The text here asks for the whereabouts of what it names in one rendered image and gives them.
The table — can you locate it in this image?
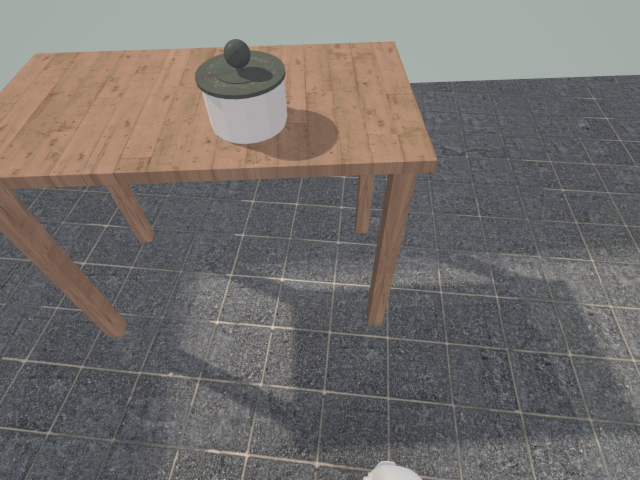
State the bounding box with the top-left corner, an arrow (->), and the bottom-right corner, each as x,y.
0,41 -> 438,337

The pot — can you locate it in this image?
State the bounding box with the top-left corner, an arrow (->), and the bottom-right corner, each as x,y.
202,80 -> 287,144

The lid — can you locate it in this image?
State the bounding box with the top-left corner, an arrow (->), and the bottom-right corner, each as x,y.
195,51 -> 286,99

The knob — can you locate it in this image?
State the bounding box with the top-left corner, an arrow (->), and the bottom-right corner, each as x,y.
224,39 -> 250,68

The robot right shin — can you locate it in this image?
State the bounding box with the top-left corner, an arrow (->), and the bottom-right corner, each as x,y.
371,461 -> 396,473

